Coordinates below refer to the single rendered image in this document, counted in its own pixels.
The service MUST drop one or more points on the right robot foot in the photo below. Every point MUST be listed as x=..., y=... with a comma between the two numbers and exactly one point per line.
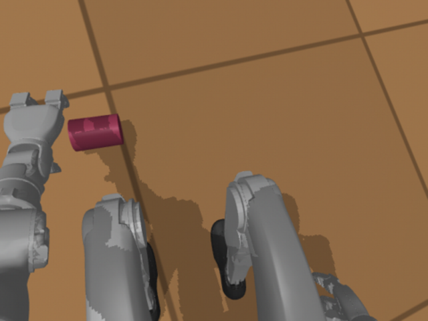
x=219, y=248

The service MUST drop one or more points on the left robot hand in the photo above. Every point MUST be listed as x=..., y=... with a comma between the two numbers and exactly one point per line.
x=28, y=119

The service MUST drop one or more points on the left robot foot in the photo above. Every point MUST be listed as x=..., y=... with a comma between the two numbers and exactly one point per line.
x=156, y=311

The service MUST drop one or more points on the right robot hand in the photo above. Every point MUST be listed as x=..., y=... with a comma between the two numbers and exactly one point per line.
x=345, y=305

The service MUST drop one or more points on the left robot arm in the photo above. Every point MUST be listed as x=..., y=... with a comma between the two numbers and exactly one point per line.
x=24, y=237

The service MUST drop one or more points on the can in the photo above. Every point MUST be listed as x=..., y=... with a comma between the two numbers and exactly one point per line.
x=95, y=132

